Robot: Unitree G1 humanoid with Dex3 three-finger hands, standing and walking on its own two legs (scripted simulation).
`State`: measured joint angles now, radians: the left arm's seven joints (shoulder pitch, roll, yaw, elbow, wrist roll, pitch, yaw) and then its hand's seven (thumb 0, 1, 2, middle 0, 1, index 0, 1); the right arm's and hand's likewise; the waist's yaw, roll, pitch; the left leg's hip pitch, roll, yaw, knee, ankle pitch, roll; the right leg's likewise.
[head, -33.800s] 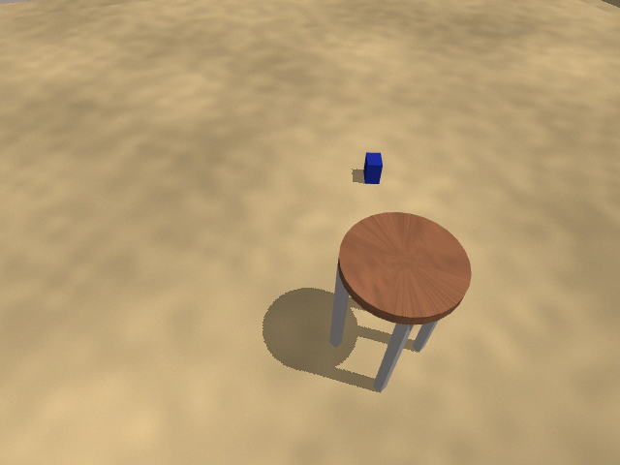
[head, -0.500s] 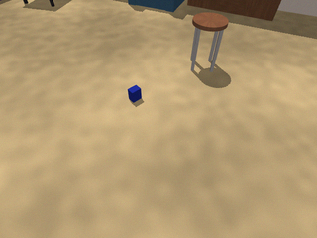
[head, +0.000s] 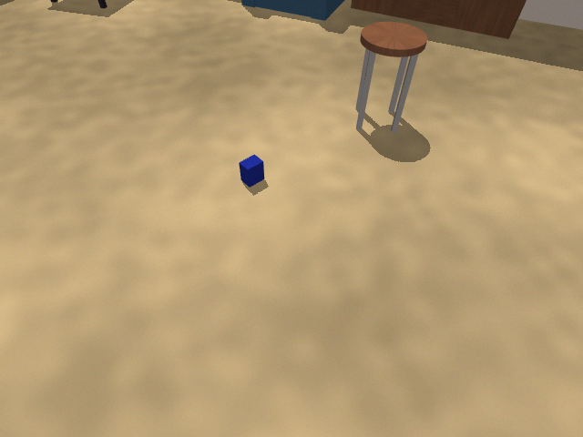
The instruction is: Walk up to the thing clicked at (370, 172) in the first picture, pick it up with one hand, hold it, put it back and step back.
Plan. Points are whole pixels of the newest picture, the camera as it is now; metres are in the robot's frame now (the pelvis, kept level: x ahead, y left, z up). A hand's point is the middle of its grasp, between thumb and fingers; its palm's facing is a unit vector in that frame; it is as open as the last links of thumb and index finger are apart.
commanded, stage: stand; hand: left
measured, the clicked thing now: (252, 171) +1.39 +0.17 -0.72
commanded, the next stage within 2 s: walk up in 0.88 s
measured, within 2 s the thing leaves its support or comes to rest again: neither
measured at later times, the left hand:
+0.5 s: hand out of the picture +0.08 +0.25 -0.16, palm faces -0.03 -0.94 -0.34, open 7.4 cm
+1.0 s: hand out of the picture +0.08 +0.26 -0.15, palm faces -0.06 -0.93 -0.35, open 7.4 cm
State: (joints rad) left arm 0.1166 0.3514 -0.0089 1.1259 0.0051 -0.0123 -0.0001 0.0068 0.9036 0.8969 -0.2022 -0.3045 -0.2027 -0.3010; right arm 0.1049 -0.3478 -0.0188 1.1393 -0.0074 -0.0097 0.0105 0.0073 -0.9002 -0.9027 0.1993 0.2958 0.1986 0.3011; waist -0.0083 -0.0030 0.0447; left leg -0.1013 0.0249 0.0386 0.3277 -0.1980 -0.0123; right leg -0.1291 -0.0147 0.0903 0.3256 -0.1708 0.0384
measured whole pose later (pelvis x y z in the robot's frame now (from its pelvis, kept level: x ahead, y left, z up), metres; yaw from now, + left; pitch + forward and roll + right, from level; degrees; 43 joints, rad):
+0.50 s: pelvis +0.01 +0.00 +0.00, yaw +0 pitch -2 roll +0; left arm 0.11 0.35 -0.01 1.12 0.00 -0.01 0.00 0.01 0.90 0.90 -0.20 -0.30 -0.20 -0.30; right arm 0.10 -0.35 -0.02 1.13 -0.01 -0.01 0.00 0.01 -0.90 -0.90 0.20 0.30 0.20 0.30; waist 0.00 0.00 0.05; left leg -0.09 0.02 0.04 0.32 -0.21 -0.01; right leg -0.11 -0.02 0.09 0.32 -0.18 0.04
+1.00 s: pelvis +0.01 -0.01 +0.00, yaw -2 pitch -1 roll +0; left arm 0.18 0.39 0.04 1.07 0.03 0.00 -0.05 0.01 0.90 0.90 -0.20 -0.30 -0.20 -0.30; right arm 0.19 -0.36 -0.07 1.05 -0.03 -0.05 0.04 0.01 -0.90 -0.90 0.20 0.30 0.20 0.30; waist -0.01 0.00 0.02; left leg -0.09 0.04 0.06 0.35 -0.27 0.03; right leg -0.29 -0.01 0.03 0.70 -0.41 -0.01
